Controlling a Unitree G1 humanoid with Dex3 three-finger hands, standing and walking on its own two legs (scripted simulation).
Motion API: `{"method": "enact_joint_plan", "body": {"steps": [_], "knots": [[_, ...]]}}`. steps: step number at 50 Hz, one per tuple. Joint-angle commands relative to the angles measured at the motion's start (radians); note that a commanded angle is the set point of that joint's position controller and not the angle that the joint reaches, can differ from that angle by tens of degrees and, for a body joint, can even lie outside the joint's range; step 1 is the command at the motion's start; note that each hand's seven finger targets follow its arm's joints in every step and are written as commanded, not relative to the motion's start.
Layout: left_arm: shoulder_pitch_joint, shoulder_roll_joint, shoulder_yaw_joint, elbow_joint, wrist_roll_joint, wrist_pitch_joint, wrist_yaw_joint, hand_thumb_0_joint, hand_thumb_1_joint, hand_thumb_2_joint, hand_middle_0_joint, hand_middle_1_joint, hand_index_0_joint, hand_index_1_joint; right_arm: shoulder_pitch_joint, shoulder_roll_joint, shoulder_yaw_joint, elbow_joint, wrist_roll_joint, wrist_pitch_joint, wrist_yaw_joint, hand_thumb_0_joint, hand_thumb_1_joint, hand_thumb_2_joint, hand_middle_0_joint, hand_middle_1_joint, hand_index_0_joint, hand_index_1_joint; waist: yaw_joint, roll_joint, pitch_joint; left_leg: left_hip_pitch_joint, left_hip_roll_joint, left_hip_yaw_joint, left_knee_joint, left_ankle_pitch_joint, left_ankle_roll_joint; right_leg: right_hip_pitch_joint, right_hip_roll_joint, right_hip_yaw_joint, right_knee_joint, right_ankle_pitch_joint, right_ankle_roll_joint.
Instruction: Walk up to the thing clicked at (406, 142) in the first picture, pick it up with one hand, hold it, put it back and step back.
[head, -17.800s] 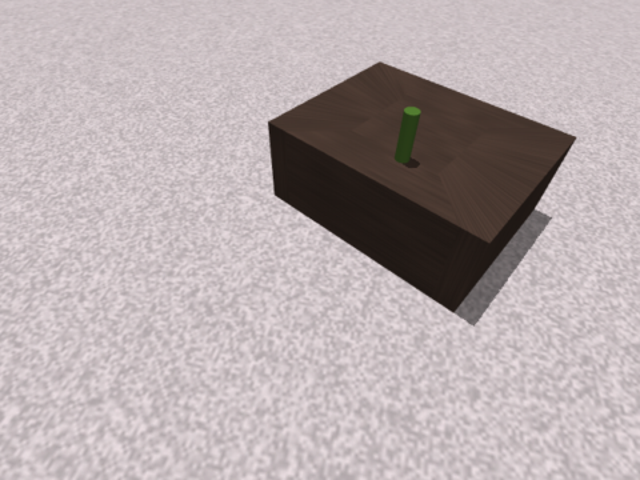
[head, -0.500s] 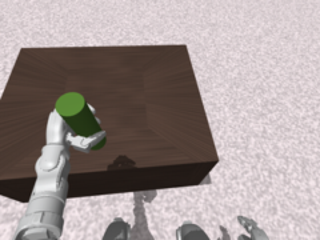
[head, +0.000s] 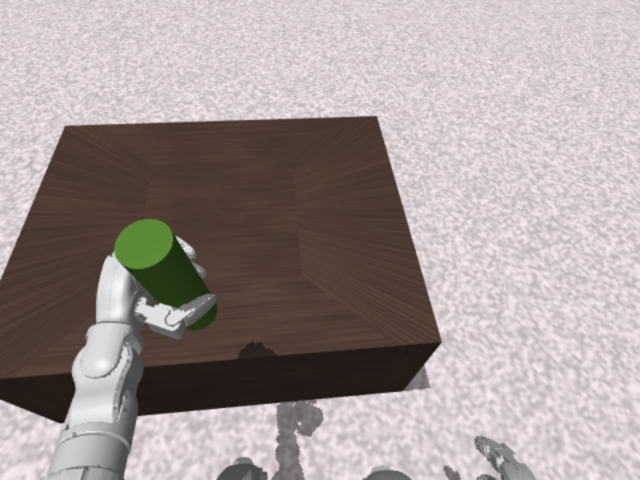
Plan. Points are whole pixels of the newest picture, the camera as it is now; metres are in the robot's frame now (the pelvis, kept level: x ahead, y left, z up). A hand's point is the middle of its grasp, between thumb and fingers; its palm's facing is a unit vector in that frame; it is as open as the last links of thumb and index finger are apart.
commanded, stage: lift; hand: left
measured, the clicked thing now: (175, 283) +0.34 +0.16 +0.06
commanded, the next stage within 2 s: hold in 0.06 s
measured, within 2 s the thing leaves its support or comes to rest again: neither
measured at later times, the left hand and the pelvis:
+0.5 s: hand (175, 290) +0.33 +0.16 +0.06, palm faces +0.01 -1.00 +0.00, open 8.5 cm; pelvis +0.00 +0.00 +0.01, yaw +0 degrees
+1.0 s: hand (173, 293) +0.33 +0.16 +0.07, palm faces +0.00 -1.00 +0.00, open 8.5 cm; pelvis +0.00 -0.01 +0.01, yaw +0 degrees
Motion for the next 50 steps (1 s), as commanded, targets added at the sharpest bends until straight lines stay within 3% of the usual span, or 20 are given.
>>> {"method": "enact_joint_plan", "body": {"steps": [1, 2, 4, 6, 10, 12, 14, 15, 18, 26, 30, 32, 36, 37, 38, 44, 45, 46, 49, 50], "knots": [[-0.326, 0.13, 0.049, -0.294, -0.034, -0.1, -0.01, 0.0, 0.305, 1.288, -1.363, -1.459, -1.388, -1.448, -0.003, -0.143, -0.05, -0.12, -0.001, -0.04, -0.009, 0.0, -0.902, -0.894, 0.2, 0.299, 0.2, 0.299, -0.013, 0.007, -0.332, 0.271, -0.037, 0.019, -0.139, 0.266, 0.033, 0.106, 0.034, -0.03, -0.143, 0.337, -0.038], [-0.362, 0.123, 0.029, -0.33, -0.029, -0.105, -0.011, 0.0, 0.303, 1.284, -1.366, -1.463, -1.391, -1.452, -0.006, -0.131, -0.042, -0.121, -0.002, -0.04, -0.011, 0.0, -0.909, -0.895, 0.2, 0.299, 0.2, 0.299, -0.015, 0.025, -0.362, 0.288, -0.037, 0.023, -0.134, 0.279, 0.034, 0.111, 0.033, -0.028, -0.142, 0.351, -0.037], [-0.274, 0.152, 0.077, -0.25, -0.027, -0.095, -0.009, 0.0, 0.319, 1.297, -1.364, -1.462, -1.388, -1.453, -0.001, -0.142, -0.049, -0.111, -0.002, -0.04, -0.014, 0.0, -0.903, -0.894, 0.2, 0.299, 0.2, 0.299, -0.003, 0.007, -0.319, 0.271, -0.038, 0.023, -0.14, 0.284, 0.035, 0.115, 0.033, -0.029, -0.151, 0.351, -0.036], [-0.3, 0.125, 0.045, -0.287, -0.028, -0.099, -0.015, 0.0, 0.323, 1.306, -1.363, -1.465, -1.386, -1.458, -0.015, -0.134, -0.044, -0.121, -0.002, -0.04, -0.013, 0.0, -0.904, -0.896, 0.2, 0.299, 0.2, 0.299, -0.007, 0.007, -0.323, 0.284, -0.039, 0.024, -0.149, 0.28, 0.034, 0.119, 0.032, -0.028, -0.155, 0.351, -0.037], [-0.287, 0.15, 0.073, -0.301, -0.029, -0.104, -0.012, 0.0, 0.263, 1.261, -1.31, -1.42, -1.326, -1.419, -0.013, -0.141, -0.051, -0.119, -0.003, -0.041, -0.012, 0.0, -0.9, -0.896, 0.2, 0.299, 0.2, 0.299, 0.0, 0.025, -0.324, 0.296, -0.039, 0.024, -0.162, 0.266, 0.03, 0.125, 0.031, -0.028, -0.162, 0.331, -0.039], [-0.277, 0.109, 0.039, -0.261, -0.028, -0.099, -0.015, 0.0, 0.271, 1.24, -1.29, -1.4, -1.309, -1.395, -0.018, -0.139, -0.048, -0.12, -0.005, -0.042, -0.012, 0.0, -0.897, -0.895, 0.2, 0.299, 0.2, 0.299, -0.012, 0.002, -0.28, 0.279, -0.041, 0.025, -0.166, 0.253, 0.032, 0.118, 0.033, -0.028, -0.169, 0.326, -0.037], [-0.32, 0.138, 0.064, -0.338, -0.033, -0.109, -0.01, 0.0, 0.267, 1.246, -1.285, -1.396, -1.301, -1.395, -0.03, -0.133, -0.044, -0.131, -0.001, -0.045, -0.015, 0.0, -0.899, -0.896, 0.2, 0.299, 0.2, 0.299, 0.003, 0.018, -0.302, 0.3, -0.042, 0.028, -0.172, 0.256, 0.03, 0.131, 0.03, -0.025, -0.173, 0.325, -0.037], [-0.255, 0.138, 0.075, -0.258, -0.032, -0.103, -0.013, 0.0, 0.256, 1.237, -1.284, -1.391, -1.299, -1.391, -0.016, -0.143, -0.05, -0.118, -0.001, -0.042, -0.016, 0.0, -0.9, -0.897, 0.2, 0.299, 0.2, 0.299, -0.004, 0.002, -0.313, 0.311, -0.039, 0.023, -0.169, 0.269, 0.032, 0.134, 0.032, -0.028, -0.17, 0.329, -0.036], [-0.272, 0.114, 0.046, -0.295, -0.031, -0.104, -0.015, 0.0, 0.254, 1.245, -1.295, -1.401, -1.31, -1.401, -0.032, -0.138, -0.048, -0.131, 0.0, -0.049, -0.013, 0.0, -0.901, -0.898, 0.2, 0.299, 0.2, 0.299, -0.001, -0.002, -0.278, 0.291, -0.043, 0.027, -0.18, 0.239, 0.031, 0.134, 0.031, -0.027, -0.181, 0.31, -0.038], [-0.23, 0.141, 0.072, -0.302, -0.035, -0.098, -0.021, 0.0, 0.276, 1.245, -1.304, -1.408, -1.319, -1.406, -0.026, -0.145, -0.053, -0.119, 0.001, -0.051, -0.018, 0.0, -0.905, -0.899, 0.2, 0.299, 0.2, 0.299, 0.001, 0.001, -0.306, 0.328, -0.044, 0.032, -0.185, 0.279, 0.033, 0.165, 0.028, -0.023, -0.192, 0.349, -0.033], [-0.27, 0.113, 0.042, -0.343, -0.039, -0.098, -0.026, 0.0, 0.285, 1.256, -1.309, -1.419, -1.326, -1.415, -0.04, -0.135, -0.046, -0.128, 0.003, -0.054, -0.015, 0.0, -0.9, -0.898, 0.2, 0.299, 0.2, 0.299, 0.005, 0.016, -0.285, 0.337, -0.042, 0.028, -0.195, 0.295, 0.03, 0.157, 0.031, -0.029, -0.191, 0.353, -0.037], [-0.196, 0.123, 0.071, -0.292, -0.041, -0.092, -0.026, 0.0, 0.285, 1.264, -1.331, -1.435, -1.347, -1.433, -0.039, -0.144, -0.054, -0.126, 0.005, -0.055, -0.016, 0.0, -0.905, -0.899, 0.2, 0.299, 0.2, 0.299, 0.011, -0.023, -0.263, 0.323, -0.043, 0.029, -0.201, 0.274, 0.033, 0.167, 0.03, -0.028, -0.2, 0.338, -0.033], [-0.22, 0.102, 0.035, -0.326, -0.037, -0.087, -0.03, 0.0, 0.246, 1.26, -1.328, -1.442, -1.344, -1.44, -0.048, -0.131, -0.043, -0.132, 0.003, -0.057, -0.02, 0.0, -0.908, -0.9, 0.2, 0.299, 0.2, 0.299, 0.003, -0.022, -0.266, 0.326, -0.05, 0.038, -0.196, 0.283, 0.038, 0.179, 0.023, -0.02, -0.215, 0.364, -0.027], [-0.238, 0.132, 0.062, -0.391, -0.038, -0.093, -0.023, 0.0, 0.272, 1.256, -1.318, -1.43, -1.334, -1.428, -0.052, -0.133, -0.046, -0.137, 0.005, -0.057, -0.02, 0.0, -0.903, -0.899, 0.2, 0.299, 0.2, 0.299, 0.019, 0.002, -0.284, 0.335, -0.052, 0.041, -0.203, 0.279, 0.034, 0.19, 0.022, -0.018, -0.216, 0.356, -0.031], [-0.193, 0.134, 0.071, -0.312, -0.031, -0.085, -0.022, 0.0, 0.265, 1.25, -1.308, -1.425, -1.322, -1.423, -0.051, -0.129, -0.043, -0.129, 0.003, -0.056, -0.022, 0.0, -0.908, -0.9, 0.2, 0.299, 0.2, 0.299, 0.015, -0.027, -0.282, 0.328, -0.051, 0.041, -0.201, 0.274, 0.038, 0.2, 0.022, -0.019, -0.221, 0.354, -0.027], [-0.221, 0.108, 0.048, -0.33, -0.037, -0.095, -0.031, 0.0, 0.321, 1.293, -1.342, -1.461, -1.359, -1.457, -0.056, -0.137, -0.05, -0.131, 0.001, -0.061, -0.015, 0.0, -0.904, -0.9, 0.2, 0.299, 0.2, 0.299, 0.005, -0.007, -0.238, 0.325, -0.046, 0.03, -0.218, 0.242, 0.032, 0.165, 0.027, -0.027, -0.214, 0.31, -0.035], [-0.201, 0.15, 0.089, -0.369, -0.037, -0.099, -0.028, 0.0, 0.309, 1.281, -1.343, -1.461, -1.361, -1.457, -0.047, -0.135, -0.051, -0.131, 0.002, -0.059, -0.015, 0.0, -0.909, -0.901, 0.2, 0.3, 0.2, 0.3, 0.027, 0.02, -0.303, 0.351, -0.047, 0.035, -0.213, 0.276, 0.032, 0.188, 0.025, -0.025, -0.212, 0.337, -0.035], [-0.222, 0.095, 0.029, -0.325, -0.03, -0.096, -0.033, 0.0, 0.323, 1.28, -1.344, -1.461, -1.364, -1.454, -0.063, -0.132, -0.045, -0.138, 0.001, -0.061, -0.017, 0.0, -0.906, -0.899, 0.2, 0.299, 0.2, 0.299, 0.001, 0.002, -0.238, 0.328, -0.048, 0.036, -0.216, 0.241, 0.031, 0.156, 0.027, -0.025, -0.216, 0.308, -0.036], [-0.208, 0.148, 0.081, -0.371, -0.039, -0.101, -0.028, 0.0, 0.31, 1.267, -1.325, -1.44, -1.341, -1.437, -0.039, -0.133, -0.049, -0.123, 0.0, -0.062, -0.019, 0.0, -0.908, -0.901, 0.2, 0.3, 0.2, 0.3, 0.019, 0.019, -0.323, 0.367, -0.048, 0.035, -0.207, 0.293, 0.032, 0.202, 0.024, -0.022, -0.214, 0.357, -0.032], [-0.217, 0.088, 0.028, -0.324, -0.039, -0.094, -0.034, 0.0, 0.304, 1.26, -1.324, -1.44, -1.344, -1.432, -0.055, -0.133, -0.044, -0.135, 0.001, -0.064, -0.017, 0.0, -0.908, -0.9, 0.2, 0.299, 0.2, 0.299, -0.003, -0.025, -0.268, 0.342, -0.046, 0.03, -0.212, 0.272, 0.033, 0.184, 0.028, -0.027, -0.214, 0.34, -0.034]]}}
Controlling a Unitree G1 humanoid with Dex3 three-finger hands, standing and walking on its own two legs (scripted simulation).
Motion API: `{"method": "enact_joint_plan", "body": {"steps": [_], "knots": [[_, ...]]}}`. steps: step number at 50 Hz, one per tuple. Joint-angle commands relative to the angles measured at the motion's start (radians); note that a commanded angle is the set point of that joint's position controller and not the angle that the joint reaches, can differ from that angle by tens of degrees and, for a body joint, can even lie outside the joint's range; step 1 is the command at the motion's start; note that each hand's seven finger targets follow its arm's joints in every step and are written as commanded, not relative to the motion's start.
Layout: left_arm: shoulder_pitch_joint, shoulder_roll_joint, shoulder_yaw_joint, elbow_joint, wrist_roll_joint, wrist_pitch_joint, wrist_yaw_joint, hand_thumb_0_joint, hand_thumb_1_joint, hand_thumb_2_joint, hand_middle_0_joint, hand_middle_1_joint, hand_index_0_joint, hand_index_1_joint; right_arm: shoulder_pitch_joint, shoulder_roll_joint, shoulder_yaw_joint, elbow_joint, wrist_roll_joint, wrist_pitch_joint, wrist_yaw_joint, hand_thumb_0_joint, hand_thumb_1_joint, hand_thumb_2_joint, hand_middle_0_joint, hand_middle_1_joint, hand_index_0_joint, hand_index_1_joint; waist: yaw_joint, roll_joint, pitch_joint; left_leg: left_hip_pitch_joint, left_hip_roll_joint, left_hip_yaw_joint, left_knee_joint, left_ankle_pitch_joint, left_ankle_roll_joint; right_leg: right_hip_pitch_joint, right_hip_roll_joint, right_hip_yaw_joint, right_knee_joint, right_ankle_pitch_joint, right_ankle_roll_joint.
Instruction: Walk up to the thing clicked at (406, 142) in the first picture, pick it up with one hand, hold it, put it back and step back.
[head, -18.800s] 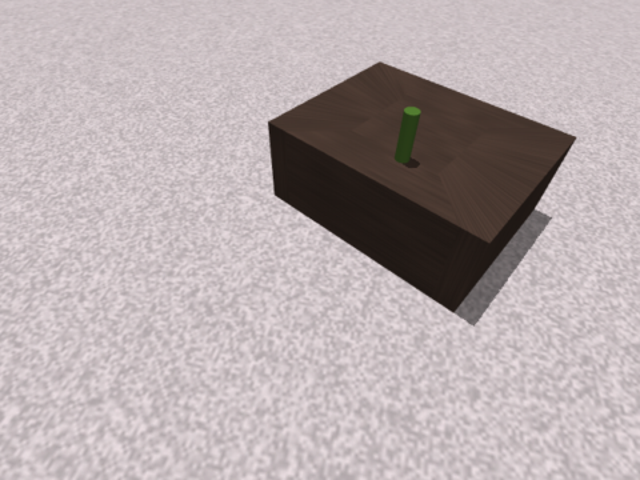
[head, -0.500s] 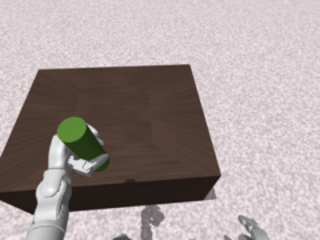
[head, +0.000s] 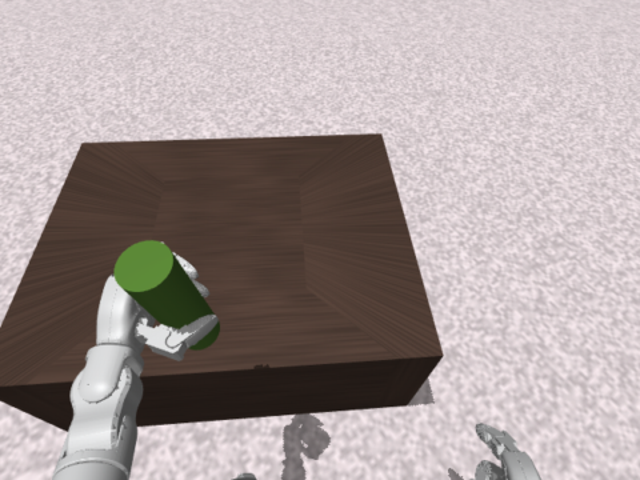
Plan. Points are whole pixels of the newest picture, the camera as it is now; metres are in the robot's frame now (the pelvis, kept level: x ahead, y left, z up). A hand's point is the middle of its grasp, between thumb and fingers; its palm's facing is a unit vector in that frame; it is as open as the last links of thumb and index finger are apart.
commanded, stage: hold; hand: left
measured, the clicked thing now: (176, 303) +0.32 +0.16 +0.06
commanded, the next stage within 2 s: crouch in 1.76 s
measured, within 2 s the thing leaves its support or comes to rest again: neither
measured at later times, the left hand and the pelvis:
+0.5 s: hand (183, 297) +0.33 +0.16 +0.05, palm faces -0.02 -1.00 +0.00, open 8.5 cm; pelvis +0.00 +0.00 +0.00, yaw +0 degrees
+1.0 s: hand (180, 298) +0.33 +0.16 +0.05, palm faces -0.01 -1.00 +0.00, open 8.5 cm; pelvis +0.00 +0.00 +0.00, yaw +0 degrees
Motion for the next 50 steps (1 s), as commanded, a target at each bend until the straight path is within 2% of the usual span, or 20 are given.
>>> {"method": "enact_joint_plan", "body": {"steps": [1, 2, 4, 6, 8, 9, 11, 15, 16, 18, 22, 24, 27, 28, 33, 35, 36, 38, 41, 50], "knots": [[-0.309, 0.124, 0.054, -0.248, -0.034, -0.096, -0.006, 0.0, 0.295, 1.262, -1.331, -1.442, -1.347, -1.438, -0.028, -0.131, -0.043, -0.123, -0.002, -0.048, -0.009, 0.0, -0.909, -0.901, 0.2, 0.3, 0.2, 0.3, -0.01, -0.014, -0.291, 0.204, -0.038, 0.022, -0.102, 0.246, 0.041, 0.055, 0.034, -0.029, -0.126, 0.323, -0.027], [-0.299, 0.149, 0.067, -0.283, -0.032, -0.098, -0.006, 0.0, 0.304, 1.278, -1.332, -1.451, -1.35, -1.446, -0.015, -0.128, -0.044, -0.118, -0.001, -0.044, -0.008, 0.0, -0.908, -0.9, 0.2, 0.299, 0.2, 0.299, 0.0, 0.019, -0.328, 0.222, -0.042, 0.03, -0.098, 0.266, 0.039, 0.074, 0.03, -0.023, -0.13, 0.345, -0.025], [-0.319, 0.111, 0.033, -0.236, -0.033, -0.099, -0.014, 0.0, 0.306, 1.282, -1.342, -1.462, -1.359, -1.457, -0.016, -0.137, -0.048, -0.112, -0.003, -0.048, -0.006, 0.0, -0.909, -0.901, 0.2, 0.299, 0.2, 0.299, -0.024, -0.018, -0.279, 0.212, -0.036, 0.019, -0.105, 0.244, 0.041, 0.044, 0.036, -0.031, -0.125, 0.321, -0.025], [-0.332, 0.154, 0.064, -0.286, -0.031, -0.106, -0.011, 0.0, 0.305, 1.276, -1.345, -1.461, -1.362, -1.457, -0.017, -0.13, -0.046, -0.117, -0.001, -0.048, -0.005, 0.0, -0.91, -0.901, 0.2, 0.299, 0.2, 0.299, -0.003, 0.023, -0.341, 0.239, -0.039, 0.022, -0.098, 0.278, 0.04, 0.065, 0.032, -0.029, -0.124, 0.344, -0.027], [-0.252, 0.134, 0.062, -0.203, -0.032, -0.096, -0.012, 0.0, 0.283, 1.27, -1.333, -1.461, -1.353, -1.454, -0.005, -0.142, -0.051, -0.107, -0.002, -0.046, -0.001, 0.0, -0.912, -0.901, 0.2, 0.3, 0.2, 0.3, -0.003, -0.007, -0.309, 0.23, -0.033, 0.013, -0.1, 0.299, 0.04, 0.068, 0.036, -0.037, -0.116, 0.354, -0.028], [-0.356, 0.151, 0.053, -0.353, -0.031, -0.111, -0.009, 0.0, 0.283, 1.278, -1.334, -1.461, -1.354, -1.455, -0.022, -0.131, -0.047, -0.126, -0.002, -0.048, 0.003, 0.0, -0.909, -0.901, 0.2, 0.3, 0.2, 0.299, 0.009, 0.06, -0.346, 0.24, -0.039, 0.022, -0.1, 0.302, 0.035, 0.075, 0.032, -0.03, -0.118, 0.361, -0.031], [-0.294, 0.117, 0.04, -0.24, -0.03, -0.093, -0.001, 0.0, 0.293, 1.275, -1.337, -1.457, -1.354, -1.453, -0.011, -0.13, -0.042, -0.118, -0.001, -0.043, -0.003, 0.0, -0.91, -0.901, 0.2, 0.299, 0.2, 0.299, -0.013, -0.019, -0.316, 0.236, -0.035, 0.018, -0.097, 0.325, 0.042, 0.08, 0.036, -0.035, -0.121, 0.387, -0.023], [-0.306, 0.13, 0.057, -0.249, -0.028, -0.086, 0.002, 0.0, 0.286, 1.278, -1.343, -1.463, -1.359, -1.46, -0.02, -0.134, -0.046, -0.119, 0.001, -0.043, -0.004, 0.0, -0.909, -0.901, 0.2, 0.3, 0.2, 0.3, -0.004, -0.015, -0.286, 0.226, -0.037, 0.022, -0.111, 0.294, 0.042, 0.073, 0.034, -0.033, -0.136, 0.361, -0.026], [-0.314, 0.113, 0.035, -0.22, -0.024, -0.085, 0.0, 0.0, 0.261, 1.275, -1.336, -1.465, -1.354, -1.461, -0.024, -0.13, -0.044, -0.116, -0.001, -0.044, -0.004, 0.0, -0.913, -0.902, 0.2, 0.3, 0.2, 0.3, -0.017, -0.016, -0.246, 0.21, -0.037, 0.02, -0.114, 0.26, 0.043, 0.049, 0.034, -0.034, -0.137, 0.33, -0.025], [-0.333, 0.144, 0.059, -0.283, -0.023, -0.095, 0.003, 0.0, 0.292, 1.289, -1.347, -1.471, -1.364, -1.467, -0.027, -0.13, -0.048, -0.122, -0.002, -0.041, 0.001, 0.0, -0.908, -0.901, 0.2, 0.3, 0.2, 0.3, 0.004, 0.021, -0.295, 0.221, -0.038, 0.021, -0.117, 0.264, 0.038, 0.066, 0.033, -0.034, -0.136, 0.327, -0.03], [-0.332, 0.146, 0.06, -0.285, -0.023, -0.1, 0.002, 0.0, 0.282, 1.273, -1.335, -1.46, -1.351, -1.457, -0.016, -0.128, -0.045, -0.12, -0.003, -0.041, 0.003, 0.0, -0.915, -0.903, 0.2, 0.3, 0.2, 0.3, 0.003, 0.022, -0.336, 0.249, -0.038, 0.024, -0.108, 0.307, 0.04, 0.086, 0.032, -0.031, -0.127, 0.369, -0.028], [-0.333, 0.123, 0.032, -0.266, -0.02, -0.093, 0.0, 0.0, 0.295, 1.27, -1.334, -1.457, -1.351, -1.452, -0.007, -0.131, -0.047, -0.118, -0.005, -0.041, 0.002, 0.0, -0.914, -0.903, 0.2, 0.3, 0.2, 0.3, -0.012, 0.014, -0.326, 0.254, -0.035, 0.019, -0.108, 0.314, 0.039, 0.081, 0.035, -0.035, -0.13, 0.37, -0.028], [-0.341, 0.118, 0.042, -0.226, -0.024, -0.093, 0.003, 0.0, 0.277, 1.279, -1.339, -1.469, -1.356, -1.465, -0.023, -0.126, -0.042, -0.116, -0.004, -0.045, -0.001, 0.0, -0.912, -0.902, 0.2, 0.3, 0.2, 0.3, -0.014, -0.009, -0.273, 0.216, -0.039, 0.024, -0.11, 0.264, 0.041, 0.061, 0.031, -0.03, -0.14, 0.34, -0.026], [-0.357, 0.14, 0.061, -0.269, -0.027, -0.099, 0.006, 0.0, 0.276, 1.277, -1.351, -1.471, -1.367, -1.468, -0.011, -0.132, -0.048, -0.113, -0.005, -0.046, 0.002, 0.0, -0.913, -0.902, 0.2, 0.3, 0.2, 0.3, -0.005, 0.0, -0.318, 0.234, -0.037, 0.022, -0.112, 0.276, 0.041, 0.076, 0.032, -0.031, -0.134, 0.346, -0.027], [-0.325, 0.125, 0.046, -0.215, -0.014, -0.097, 0.01, 0.0, 0.286, 1.273, -1.329, -1.457, -1.345, -1.454, -0.03, -0.123, -0.041, -0.114, -0.005, -0.045, -0.004, 0.0, -0.914, -0.903, 0.2, 0.3, 0.2, 0.3, -0.01, -0.019, -0.264, 0.207, -0.043, 0.028, -0.121, 0.22, 0.042, 0.066, 0.029, -0.028, -0.151, 0.304, -0.025], [-0.376, 0.159, 0.063, -0.314, -0.018, -0.111, 0.012, 0.0, 0.289, 1.274, -1.333, -1.463, -1.351, -1.457, -0.027, -0.124, -0.043, -0.118, -0.006, -0.048, -0.001, 0.0, -0.914, -0.903, 0.2, 0.3, 0.2, 0.3, 0.006, 0.04, -0.338, 0.24, -0.045, 0.032, -0.116, 0.26, 0.039, 0.091, 0.027, -0.025, -0.142, 0.337, -0.028], [-0.321, 0.14, 0.059, -0.209, -0.012, -0.096, 0.016, 0.0, 0.266, 1.263, -1.33, -1.456, -1.346, -1.453, -0.015, -0.129, -0.044, -0.111, -0.007, -0.046, -0.002, 0.0, -0.918, -0.904, 0.2, 0.3, 0.2, 0.3, -0.007, -0.002, -0.324, 0.242, -0.039, 0.024, -0.111, 0.285, 0.042, 0.083, 0.033, -0.031, -0.135, 0.351, -0.027], [-0.339, 0.123, 0.039, -0.249, -0.018, -0.101, 0.008, 0.0, 0.289, 1.273, -1.318, -1.457, -1.338, -1.451, -0.015, -0.129, -0.046, -0.113, -0.006, -0.045, 0.002, 0.0, -0.914, -0.903, 0.2, 0.3, 0.2, 0.3, -0.007, 0.019, -0.319, 0.24, -0.039, 0.026, -0.113, 0.29, 0.04, 0.079, 0.031, -0.031, -0.136, 0.359, -0.028], [-0.357, 0.146, 0.065, -0.223, -0.021, -0.106, 0.008, 0.0, 0.291, 1.289, -1.335, -1.472, -1.352, -1.468, -0.018, -0.126, -0.04, -0.107, -0.005, -0.043, -0.001, 0.0, -0.914, -0.903, 0.2, 0.3, 0.2, 0.3, -0.004, -0.007, -0.296, 0.211, -0.04, 0.027, -0.111, 0.263, 0.043, 0.078, 0.029, -0.027, -0.142, 0.343, -0.025], [-0.382, 0.121, 0.028, -0.257, -0.02, -0.105, 0.011, 0.0, 0.27, 1.268, -1.322, -1.457, -1.338, -1.453, -0.028, -0.129, -0.042, -0.117, -0.003, -0.049, 0.001, 0.0, -0.918, -0.904, 0.2, 0.3, 0.2, 0.3, -0.009, 0.013, -0.291, 0.226, -0.039, 0.023, -0.133, 0.215, 0.034, 0.064, 0.034, -0.033, -0.148, 0.286, -0.034]]}}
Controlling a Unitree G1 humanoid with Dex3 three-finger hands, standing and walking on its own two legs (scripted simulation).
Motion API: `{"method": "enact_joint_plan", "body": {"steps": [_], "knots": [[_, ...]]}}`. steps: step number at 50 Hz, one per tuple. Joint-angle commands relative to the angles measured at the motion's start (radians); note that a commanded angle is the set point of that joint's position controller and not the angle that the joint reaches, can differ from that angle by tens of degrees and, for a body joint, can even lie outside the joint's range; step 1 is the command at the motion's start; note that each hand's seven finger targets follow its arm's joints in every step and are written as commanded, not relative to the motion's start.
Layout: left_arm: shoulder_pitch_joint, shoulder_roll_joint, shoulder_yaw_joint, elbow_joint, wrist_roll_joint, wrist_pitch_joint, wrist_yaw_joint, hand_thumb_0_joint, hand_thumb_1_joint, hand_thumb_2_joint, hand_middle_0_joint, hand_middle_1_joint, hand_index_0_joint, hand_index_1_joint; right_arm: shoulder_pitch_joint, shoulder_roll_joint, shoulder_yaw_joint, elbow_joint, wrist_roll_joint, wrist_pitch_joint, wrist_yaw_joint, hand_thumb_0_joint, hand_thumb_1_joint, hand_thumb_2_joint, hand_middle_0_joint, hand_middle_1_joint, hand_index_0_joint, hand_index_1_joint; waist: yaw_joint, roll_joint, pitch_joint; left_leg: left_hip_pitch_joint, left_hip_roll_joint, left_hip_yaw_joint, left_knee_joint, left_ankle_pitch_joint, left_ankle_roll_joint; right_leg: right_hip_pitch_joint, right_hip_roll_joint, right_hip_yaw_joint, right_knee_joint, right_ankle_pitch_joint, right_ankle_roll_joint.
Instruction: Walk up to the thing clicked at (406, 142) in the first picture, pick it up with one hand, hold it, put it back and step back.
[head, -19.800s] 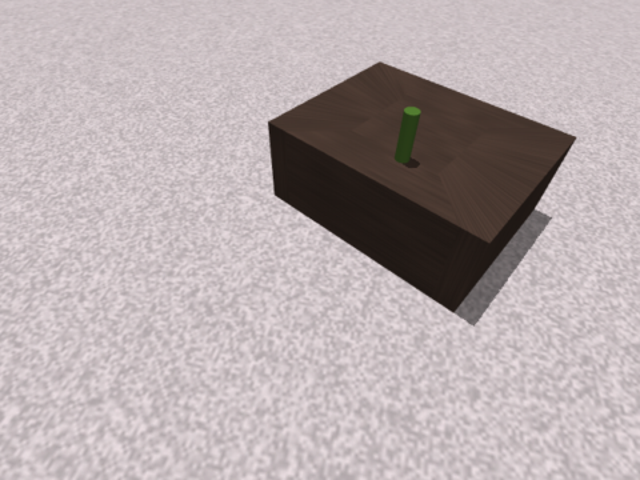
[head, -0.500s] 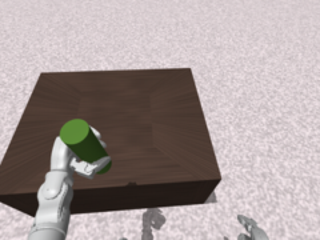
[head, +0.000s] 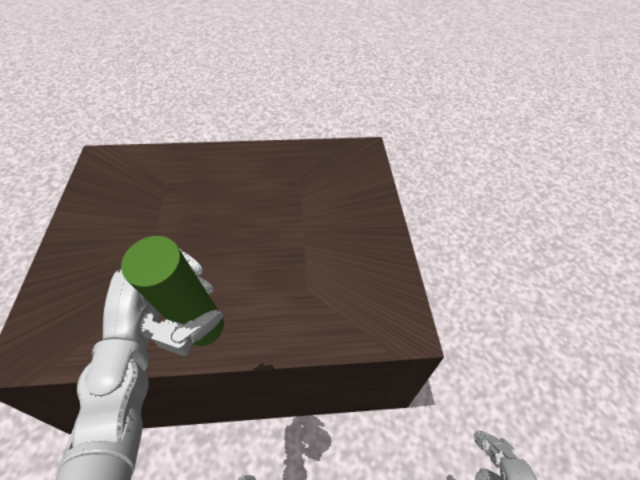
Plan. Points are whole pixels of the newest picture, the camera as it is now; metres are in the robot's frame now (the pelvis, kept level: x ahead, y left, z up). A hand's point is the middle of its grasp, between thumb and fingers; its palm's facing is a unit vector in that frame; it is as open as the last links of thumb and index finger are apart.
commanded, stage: hold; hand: left
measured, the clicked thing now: (182, 299) +0.32 +0.16 +0.06
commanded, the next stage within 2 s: crouch in 0.76 s
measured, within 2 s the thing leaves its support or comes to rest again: neither
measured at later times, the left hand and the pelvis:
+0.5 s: hand (191, 294) +0.34 +0.15 +0.05, palm faces -0.01 -1.00 +0.00, open 8.5 cm; pelvis +0.00 +0.00 +0.00, yaw +0 degrees
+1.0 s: hand (190, 297) +0.34 +0.16 +0.05, palm faces +0.00 -1.00 +0.00, open 8.5 cm; pelvis +0.00 +0.00 +0.00, yaw +0 degrees
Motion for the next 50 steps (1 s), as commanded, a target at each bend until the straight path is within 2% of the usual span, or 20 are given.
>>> {"method": "enact_joint_plan", "body": {"steps": [1, 8, 16, 20, 23, 24, 25, 28, 32, 34, 35, 36, 37, 38, 39, 42, 43, 44, 45, 50], "knots": [[-0.34, 0.121, 0.048, -0.221, -0.022, -0.088, 0.001, 0.0, 0.262, 1.27, -1.329, -1.457, -1.344, -1.455, -0.034, -0.137, -0.045, -0.123, 0.0, -0.048, -0.009, 0.0, -0.916, -0.904, 0.2, 0.3, 0.2, 0.3, -0.021, -0.009, -0.257, 0.194, -0.033, 0.016, -0.12, 0.184, 0.031, 0.02, 0.038, -0.038, -0.128, 0.253, -0.037], [-0.321, 0.14, 0.069, -0.252, -0.023, -0.105, 0.004, 0.0, 0.244, 1.256, -1.309, -1.445, -1.326, -1.441, -0.032, -0.138, -0.05, -0.129, 0.001, -0.049, -0.002, 0.0, -0.919, -0.905, 0.2, 0.3, 0.2, 0.3, 0.005, 0.003, -0.307, 0.206, -0.036, 0.016, -0.114, 0.217, 0.028, 0.056, 0.037, -0.039, -0.116, 0.277, -0.039], [-0.357, 0.133, 0.052, -0.258, -0.024, -0.105, 0.0, 0.0, 0.233, 1.265, -1.303, -1.448, -1.319, -1.447, -0.022, -0.133, -0.044, -0.115, -0.001, -0.048, -0.007, 0.0, -0.919, -0.905, 0.2, 0.3, 0.2, 0.3, -0.018, -0.009, -0.305, 0.212, -0.036, 0.022, -0.094, 0.269, 0.039, 0.05, 0.032, -0.03, -0.116, 0.345, -0.029], [-0.363, 0.15, 0.059, -0.306, -0.02, -0.105, 0.002, 0.0, 0.253, 1.263, -1.315, -1.454, -1.329, -1.453, -0.023, -0.134, -0.047, -0.121, -0.001, -0.045, -0.01, 0.0, -0.922, -0.905, 0.2, 0.3, 0.2, 0.3, -0.001, 0.024, -0.352, 0.241, -0.038, 0.024, -0.095, 0.292, 0.036, 0.067, 0.031, -0.03, -0.117, 0.357, -0.031], [-0.326, 0.128, 0.061, -0.235, -0.025, -0.095, 0.006, 0.0, 0.24, 1.263, -1.302, -1.448, -1.321, -1.444, -0.025, -0.138, -0.047, -0.117, -0.001, -0.042, -0.004, 0.0, -0.913, -0.903, 0.2, 0.3, 0.2, 0.3, -0.004, 0.014, -0.277, 0.208, -0.033, 0.016, -0.111, 0.265, 0.03, 0.043, 0.037, -0.039, -0.114, 0.319, -0.037], [-0.336, 0.153, 0.084, -0.26, -0.024, -0.1, 0.009, 0.0, 0.219, 1.249, -1.304, -1.443, -1.32, -1.441, -0.024, -0.136, -0.049, -0.117, 0.0, -0.04, -0.004, 0.0, -0.92, -0.905, 0.2, 0.3, 0.2, 0.3, 0.004, 0.01, -0.315, 0.222, -0.034, 0.019, -0.106, 0.282, 0.033, 0.064, 0.036, -0.038, -0.117, 0.333, -0.035], [-0.316, 0.131, 0.062, -0.223, -0.018, -0.093, 0.01, 0.0, 0.233, 1.253, -1.311, -1.449, -1.326, -1.446, -0.021, -0.138, -0.049, -0.118, 0.001, -0.037, -0.005, 0.0, -0.923, -0.905, 0.2, 0.3, 0.2, 0.3, -0.006, -0.007, -0.308, 0.225, -0.031, 0.015, -0.107, 0.283, 0.035, 0.058, 0.037, -0.04, -0.116, 0.33, -0.035], [-0.318, 0.139, 0.072, -0.208, -0.02, -0.092, 0.004, 0.0, 0.231, 1.257, -1.322, -1.459, -1.338, -1.456, -0.025, -0.131, -0.044, -0.119, 0.0, -0.036, -0.007, 0.0, -0.921, -0.904, 0.2, 0.3, 0.2, 0.3, -0.006, -0.019, -0.3, 0.203, -0.038, 0.026, -0.095, 0.292, 0.039, 0.071, 0.03, -0.028, -0.123, 0.367, -0.029], [-0.351, 0.127, 0.045, -0.231, -0.018, -0.099, -0.008, 0.0, 0.232, 1.252, -1.327, -1.464, -1.344, -1.459, -0.016, -0.138, -0.052, -0.118, -0.004, -0.036, -0.002, 0.0, -0.923, -0.905, 0.2, 0.3, 0.2, 0.3, -0.014, 0.009, -0.328, 0.233, -0.034, 0.021, -0.097, 0.298, 0.037, 0.055, 0.033, -0.034, -0.117, 0.355, -0.032], [-0.349, 0.149, 0.08, -0.248, -0.027, -0.106, -0.006, 0.0, 0.229, 1.256, -1.329, -1.467, -1.347, -1.462, -0.03, -0.132, -0.047, -0.123, -0.002, -0.037, -0.003, 0.0, -0.92, -0.903, 0.2, 0.3, 0.2, 0.3, 0.004, 0.009, -0.317, 0.21, -0.039, 0.025, -0.098, 0.272, 0.035, 0.063, 0.03, -0.03, -0.119, 0.337, -0.033], [-0.338, 0.129, 0.063, -0.218, -0.027, -0.103, -0.003, 0.0, 0.207, 1.253, -1.323, -1.467, -1.342, -1.463, -0.032, -0.135, -0.046, -0.126, -0.001, -0.038, -0.004, 0.0, -0.922, -0.904, 0.2, 0.3, 0.2, 0.3, -0.008, -0.015, -0.299, 0.205, -0.04, 0.026, -0.1, 0.258, 0.037, 0.062, 0.03, -0.029, -0.124, 0.329, -0.032], [-0.32, 0.143, 0.082, -0.22, -0.028, -0.102, 0.0, 0.0, 0.219, 1.255, -1.328, -1.465, -1.343, -1.463, -0.027, -0.136, -0.048, -0.126, 0.0, -0.038, -0.003, 0.0, -0.925, -0.906, 0.2, 0.3, 0.2, 0.3, 0.0, -0.028, -0.314, 0.202, -0.039, 0.022, -0.099, 0.266, 0.04, 0.074, 0.031, -0.032, -0.123, 0.334, -0.03], [-0.35, 0.122, 0.051, -0.248, -0.025, -0.106, 0.0, 0.0, 0.217, 1.263, -1.334, -1.478, -1.352, -1.474, -0.042, -0.129, -0.043, -0.132, 0.0, -0.04, -0.002, 0.0, -0.924, -0.905, 0.2, 0.3, 0.2, 0.3, -0.006, -0.007, -0.287, 0.192, -0.043, 0.029, -0.103, 0.237, 0.037, 0.057, 0.029, -0.026, -0.129, 0.314, -0.033], [-0.331, 0.141, 0.073, -0.222, -0.022, -0.107, 0.002, 0.0, 0.206, 1.27, -1.335, -1.483, -1.351, -1.481, -0.041, -0.132, -0.045, -0.129, 0.001, -0.04, -0.003, 0.0, -0.926, -0.906, 0.2, 0.3, 0.2, 0.3, -0.006, -0.022, -0.274, 0.187, -0.043, 0.027, -0.107, 0.217, 0.038, 0.048, 0.029, -0.029, -0.13, 0.292, -0.031], [-0.338, 0.129, 0.055, -0.237, -0.02, -0.111, 0.002, 0.0, 0.197, 1.269, -1.331, -1.482, -1.348, -1.479, -0.038, -0.134, -0.048, -0.127, 0.0, -0.039, -0.003, 0.0, -0.926, -0.906, 0.2, 0.3, 0.2, 0.3, -0.009, -0.012, -0.288, 0.195, -0.042, 0.027, -0.108, 0.218, 0.038, 0.051, 0.029, -0.029, -0.131, 0.291, -0.032], [-0.333, 0.142, 0.07, -0.252, -0.02, -0.112, 0.008, 0.0, 0.197, 1.249, -1.312, -1.458, -1.327, -1.457, -0.02, -0.138, -0.05, -0.123, -0.002, -0.038, -0.003, 0.0, -0.927, -0.906, 0.2, 0.3, 0.2, 0.3, -0.006, -0.016, -0.334, 0.222, -0.037, 0.023, -0.099, 0.272, 0.038, 0.075, 0.032, -0.032, -0.116, 0.339, -0.031], [-0.336, 0.134, 0.057, -0.249, -0.018, -0.112, 0.008, 0.0, 0.277, 1.329, -1.277, -1.464, -1.295, -1.463, -0.024, -0.134, -0.047, -0.12, -0.002, -0.036, -0.004, 0.0, -0.895, -0.907, 0.201, 0.3, 0.201, 0.3, -0.009, 0.002, -0.327, 0.219, -0.037, 0.021, -0.097, 0.28, 0.038, 0.064, 0.032, -0.033, -0.111, 0.344, -0.033], [-0.348, 0.137, 0.06, -0.252, -0.017, -0.112, 0.011, 0.0, 0.253, 1.25, -1.299, -1.401, -1.305, -1.405, -0.018, -0.135, -0.048, -0.121, -0.003, -0.035, -0.003, 0.0, -0.896, -0.902, 0.201, 0.3, 0.2, 0.3, -0.009, -0.001, -0.342, 0.221, -0.037, 0.021, -0.091, 0.302, 0.039, 0.075, 0.032, -0.033, -0.112, 0.366, -0.032], [-0.355, 0.126, 0.057, -0.22, -0.019, -0.111, 0.012, 0.0, 0.254, 1.247, -1.323, -1.418, -1.332, -1.418, -0.026, -0.14, -0.05, -0.122, -0.001, -0.037, -0.003, 0.0, -0.891, -0.9, 0.201, 0.3, 0.2, 0.3, -0.02, -0.016, -0.286, 0.205, -0.035, 0.02, -0.101, 0.264, 0.038, 0.038, 0.035, -0.035, -0.114, 0.328, -0.033], [-0.413, 0.119, 0.06, -0.126, -0.016, -0.126, 0.009, 0.0, 0.226, 1.264, -1.338, -1.452, -1.355, -1.447, -0.02, -0.138, -0.051, -0.102, -0.004, -0.037, -0.001, 0.0, -0.883, -0.896, 0.2, 0.3, 0.2, 0.3, -0.032, -0.037, -0.238, 0.133, -0.037, 0.018, -0.092, 0.152, 0.041, -0.024, 0.028, -0.029, -0.114, 0.233, -0.035]]}}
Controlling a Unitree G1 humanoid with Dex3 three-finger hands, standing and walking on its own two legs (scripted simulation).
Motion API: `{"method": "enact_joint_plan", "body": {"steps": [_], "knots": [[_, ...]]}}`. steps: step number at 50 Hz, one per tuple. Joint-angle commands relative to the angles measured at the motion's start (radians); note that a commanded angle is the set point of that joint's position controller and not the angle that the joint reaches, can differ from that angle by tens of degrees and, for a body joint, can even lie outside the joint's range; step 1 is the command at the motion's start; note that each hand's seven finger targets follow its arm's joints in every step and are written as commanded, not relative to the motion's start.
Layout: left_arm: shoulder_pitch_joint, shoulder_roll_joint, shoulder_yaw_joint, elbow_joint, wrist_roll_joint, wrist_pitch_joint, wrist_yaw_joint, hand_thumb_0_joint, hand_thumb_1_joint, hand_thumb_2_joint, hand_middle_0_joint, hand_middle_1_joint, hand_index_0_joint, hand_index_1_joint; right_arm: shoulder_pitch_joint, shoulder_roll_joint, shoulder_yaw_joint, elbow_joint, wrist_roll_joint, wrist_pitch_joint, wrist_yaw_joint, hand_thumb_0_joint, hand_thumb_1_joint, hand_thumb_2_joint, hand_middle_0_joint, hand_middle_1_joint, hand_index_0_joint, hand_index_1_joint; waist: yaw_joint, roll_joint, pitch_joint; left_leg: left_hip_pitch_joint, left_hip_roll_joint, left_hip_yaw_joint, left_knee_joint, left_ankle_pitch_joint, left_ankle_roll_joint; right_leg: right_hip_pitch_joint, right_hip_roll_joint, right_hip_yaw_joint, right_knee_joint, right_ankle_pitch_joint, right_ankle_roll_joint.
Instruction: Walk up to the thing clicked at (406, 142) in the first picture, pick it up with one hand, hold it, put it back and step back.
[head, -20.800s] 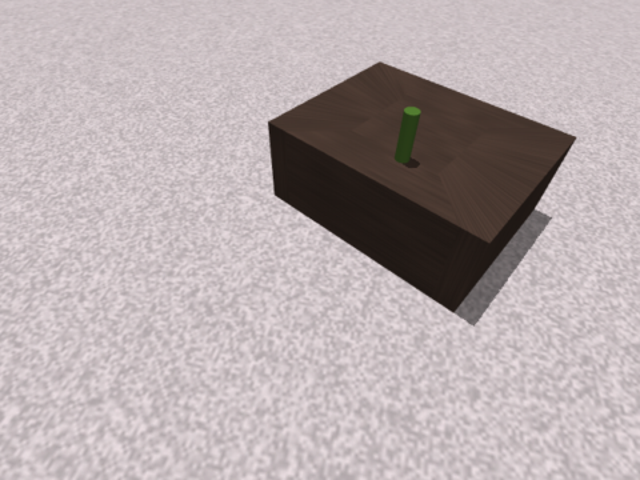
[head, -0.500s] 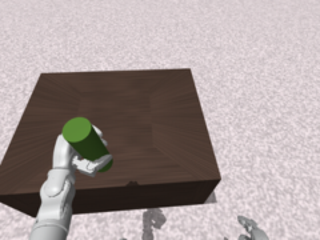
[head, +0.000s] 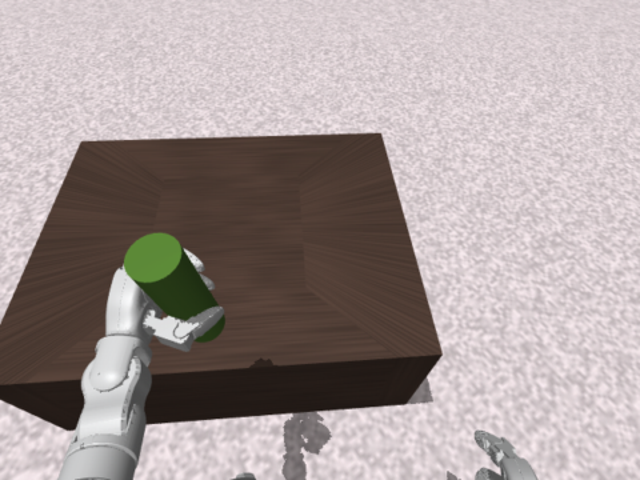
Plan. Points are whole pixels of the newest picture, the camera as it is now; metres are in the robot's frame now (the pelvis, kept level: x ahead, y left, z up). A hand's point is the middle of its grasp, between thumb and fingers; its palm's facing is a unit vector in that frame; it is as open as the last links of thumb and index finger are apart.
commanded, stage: crouch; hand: left
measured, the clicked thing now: (183, 295) +0.33 +0.16 +0.06
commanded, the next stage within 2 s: lower in 1.22 s
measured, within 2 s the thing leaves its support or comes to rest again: neither
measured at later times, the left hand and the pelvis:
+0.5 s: hand (218, 287) +0.43 +0.15 -0.09, palm faces -0.02 -1.00 -0.01, open 8.5 cm; pelvis -0.02 +0.00 -0.10, yaw -2 degrees
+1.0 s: hand (228, 281) +0.48 +0.15 -0.16, palm faces +0.03 -1.00 -0.03, open 8.5 cm; pelvis -0.04 +0.01 -0.17, yaw -4 degrees
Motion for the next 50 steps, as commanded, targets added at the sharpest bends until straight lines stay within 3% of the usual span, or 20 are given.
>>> {"method": "enact_joint_plan", "body": {"steps": [1, 3, 4, 7, 12, 14, 15, 20, 23, 25, 28, 30, 31, 33, 34, 40, 42, 43, 44, 50], "knots": [[-0.39, 0.128, 0.069, -0.152, -0.017, -0.109, 0.0, 0.0, 0.229, 1.251, -1.338, -1.44, -1.354, -1.435, -0.021, -0.136, -0.048, -0.106, -0.005, -0.043, -0.004, 0.0, -0.885, -0.896, 0.2, 0.3, 0.2, 0.3, -0.026, -0.025, -0.222, 0.129, -0.035, 0.023, -0.091, 0.129, 0.042, -0.027, 0.029, -0.023, -0.115, 0.218, -0.034], [-0.456, 0.12, 0.052, -0.101, -0.007, -0.13, -0.008, 0.0, 0.23, 1.253, -1.328, -1.444, -1.348, -1.436, 0.008, -0.144, -0.056, -0.088, -0.014, -0.047, 0.002, 0.0, -0.883, -0.895, 0.2, 0.3, 0.2, 0.3, -0.048, -0.006, -0.256, 0.136, -0.026, 0.013, -0.058, 0.147, 0.042, -0.088, 0.033, -0.026, -0.078, 0.226, -0.038], [-0.437, 0.112, 0.056, -0.046, -0.004, -0.14, -0.01, 0.0, 0.237, 1.246, -1.333, -1.441, -1.353, -1.433, 0.004, -0.142, -0.056, -0.087, -0.016, -0.049, 0.006, 0.0, -0.877, -0.893, 0.2, 0.3, 0.2, 0.3, -0.043, -0.006, -0.249, 0.116, -0.025, 0.006, -0.044, 0.142, 0.039, -0.109, 0.033, -0.029, -0.058, 0.216, -0.04], [-0.537, 0.152, 0.094, 0.026, 0.0, -0.191, -0.012, 0.0, 0.199, 1.24, -1.328, -1.442, -1.351, -1.433, 0.034, -0.145, -0.056, -0.071, -0.025, -0.051, 0.012, 0.0, -0.88, -0.893, 0.2, 0.3, 0.2, 0.3, -0.051, -0.018, -0.291, 0.037, -0.028, 0.005, 0.031, 0.138, 0.045, -0.169, 0.03, -0.019, 0.0, 0.216, -0.041], [-0.706, 0.209, 0.12, 0.122, 0.018, -0.284, -0.018, 0.0, 0.185, 1.258, -1.345, -1.459, -1.362, -1.454, 0.076, -0.154, -0.054, -0.071, -0.05, -0.052, 0.027, 0.0, -0.884, -0.894, 0.2, 0.3, 0.2, 0.3, -0.075, 0.043, -0.45, -0.029, -0.025, -0.009, 0.172, 0.143, 0.042, -0.337, 0.037, -0.02, 0.136, 0.193, -0.047], [-0.726, 0.22, 0.135, 0.155, 0.017, -0.309, -0.019, 0.0, 0.181, 1.276, -1.345, -1.465, -1.358, -1.465, 0.087, -0.156, -0.049, -0.077, -0.056, -0.05, 0.033, 0.0, -0.884, -0.896, 0.2, 0.3, 0.2, 0.3, -0.064, 0.064, -0.521, -0.07, -0.029, -0.015, 0.227, 0.149, 0.04, -0.383, 0.04, -0.026, 0.192, 0.183, -0.053], [-0.734, 0.23, 0.157, 0.185, 0.014, -0.318, -0.019, 0.0, 0.174, 1.27, -1.339, -1.461, -1.351, -1.462, 0.09, -0.156, -0.046, -0.077, -0.059, -0.049, 0.034, 0.0, -0.888, -0.897, 0.2, 0.3, 0.2, 0.3, -0.062, 0.065, -0.552, -0.09, -0.027, -0.019, 0.255, 0.164, 0.042, -0.394, 0.04, -0.029, 0.216, 0.193, -0.052], [-0.804, 0.279, 0.174, 0.236, 0.043, -0.337, -0.022, 0.0, 0.227, 1.295, -1.334, -1.437, -1.333, -1.45, 0.124, -0.174, -0.043, -0.058, -0.071, -0.031, 0.043, 0.0, -0.891, -0.9, 0.2, 0.3, 0.2, 0.3, -0.069, 0.09, -0.683, -0.158, -0.019, -0.034, 0.367, 0.276, 0.048, -0.479, 0.047, -0.036, 0.326, 0.276, -0.054], [-0.862, 0.304, 0.199, 0.264, 0.048, -0.33, -0.022, 0.0, 0.251, 1.297, -1.334, -1.438, -1.335, -1.448, 0.143, -0.177, -0.042, -0.039, -0.077, -0.018, 0.046, 0.0, -0.892, -0.9, 0.2, 0.3, 0.2, 0.3, -0.083, 0.101, -0.713, -0.202, -0.017, -0.035, 0.418, 0.288, 0.052, -0.511, 0.048, -0.032, 0.365, 0.294, -0.053], [-0.893, 0.343, 0.239, 0.266, 0.048, -0.328, -0.014, 0.0, 0.263, 1.3, -1.323, -1.432, -1.325, -1.442, 0.154, -0.179, -0.04, -0.033, -0.078, -0.008, 0.05, 0.0, -0.892, -0.9, 0.2, 0.3, 0.2, 0.3, -0.082, 0.093, -0.752, -0.244, -0.016, -0.035, 0.453, 0.298, 0.058, -0.504, 0.047, -0.029, 0.394, 0.321, -0.05], [-0.934, 0.309, 0.214, 0.292, 0.058, -0.322, -0.014, 0.0, 0.231, 1.295, -1.319, -1.431, -1.322, -1.441, 0.153, -0.178, -0.042, -0.033, -0.082, 0.004, 0.061, 0.0, -0.896, -0.901, 0.2, 0.3, 0.2, 0.3, -0.115, 0.094, -0.719, -0.305, -0.014, -0.042, 0.478, 0.227, 0.058, -0.574, 0.051, -0.036, 0.421, 0.254, -0.053], [-0.925, 0.344, 0.251, 0.328, 0.073, -0.317, 0.003, 0.0, 0.234, 1.292, -1.344, -1.442, -1.347, -1.449, 0.157, -0.18, -0.042, -0.026, -0.081, 0.007, 0.066, 0.0, -0.899, -0.901, 0.2, 0.3, 0.2, 0.3, -0.109, 0.061, -0.715, -0.362, -0.012, -0.044, 0.497, 0.186, 0.062, -0.583, 0.054, -0.037, 0.439, 0.228, -0.053], [-0.975, 0.337, 0.228, 0.297, 0.079, -0.319, 0.004, 0.0, 0.249, 1.302, -1.34, -1.442, -1.343, -1.45, 0.152, -0.175, -0.042, -0.028, -0.083, 0.009, 0.069, 0.0, -0.895, -0.901, 0.2, 0.3, 0.2, 0.3, -0.117, 0.086, -0.721, -0.37, -0.013, -0.038, 0.509, 0.156, 0.062, -0.602, 0.054, -0.031, 0.44, 0.203, -0.053], [-0.996, 0.364, 0.253, 0.315, 0.088, -0.312, 0.014, 0.0, 0.228, 1.292, -1.352, -1.45, -1.358, -1.455, 0.166, -0.182, -0.041, -0.025, -0.084, 0.016, 0.075, 0.0, -0.901, -0.902, 0.2, 0.3, 0.2, 0.3, -0.119, 0.097, -0.748, -0.373, -0.011, -0.047, 0.525, 0.173, 0.061, -0.628, 0.054, -0.039, 0.466, 0.205, -0.057], [-0.992, 0.344, 0.229, 0.337, 0.095, -0.304, 0.019, 0.0, 0.232, 1.289, -1.347, -1.44, -1.352, -1.447, 0.158, -0.18, -0.041, -0.028, -0.084, 0.017, 0.077, 0.0, -0.898, -0.901, 0.2, 0.3, 0.2, 0.3, -0.123, 0.102, -0.728, -0.372, -0.01, -0.048, 0.524, 0.138, 0.058, -0.659, 0.057, -0.041, 0.469, 0.167, -0.06], [-1.084, 0.411, 0.268, 0.35, 0.116, -0.287, 0.051, 0.0, 0.236, 1.302, -1.363, -1.453, -1.368, -1.46, 0.168, -0.182, -0.032, -0.027, -0.085, 0.03, 0.082, 0.0, -0.896, -0.902, 0.2, 0.3, 0.2, 0.3, -0.133, 0.131, -0.748, -0.425, -0.006, -0.058, 0.562, 0.09, 0.057, -0.725, 0.06, -0.046, 0.515, 0.114, -0.064], [-1.104, 0.414, 0.266, 0.36, 0.127, -0.283, 0.056, 0.0, 0.224, 1.316, -1.352, -1.466, -1.361, -1.47, 0.169, -0.18, -0.028, -0.026, -0.09, 0.035, 0.083, 0.0, -0.899, -0.903, 0.2, 0.3, 0.2, 0.3, -0.146, 0.153, -0.735, -0.462, -0.006, -0.061, 0.57, 0.058, 0.054, -0.752, 0.059, -0.049, 0.53, 0.087, -0.067], [-1.114, 0.418, 0.26, 0.353, 0.13, -0.277, 0.06, 0.0, 0.225, 1.314, -1.362, -1.465, -1.369, -1.471, 0.166, -0.183, -0.03, -0.028, -0.087, 0.034, 0.084, 0.0, -0.898, -0.903, 0.2, 0.3, 0.2, 0.3, -0.137, 0.153, -0.743, -0.454, -0.004, -0.062, 0.568, 0.046, 0.054, -0.764, 0.061, -0.049, 0.53, 0.072, -0.069], [-1.141, 0.42, 0.256, 0.353, 0.137, -0.274, 0.062, 0.0, 0.212, 1.318, -1.366, -1.479, -1.377, -1.482, 0.169, -0.183, -0.029, -0.026, -0.089, 0.036, 0.083, 0.0, -0.902, -0.903, 0.2, 0.3, 0.2, 0.3, -0.152, 0.17, -0.748, -0.459, -0.003, -0.067, 0.578, 0.035, 0.052, -0.788, 0.059, -0.05, 0.544, 0.063, -0.07], [-1.187, 0.453, 0.261, 0.364, 0.135, -0.251, 0.059, 0.0, 0.203, 1.296, -1.35, -1.451, -1.357, -1.457, 0.179, -0.191, -0.021, -0.026, -0.088, 0.037, 0.08, 0.0, -0.903, -0.904, 0.2, 0.3, 0.2, 0.3, -0.16, 0.19, -0.786, -0.471, -0.001, -0.072, 0.627, 0.093, 0.054, -0.817, 0.059, -0.053, 0.588, 0.106, -0.068]]}}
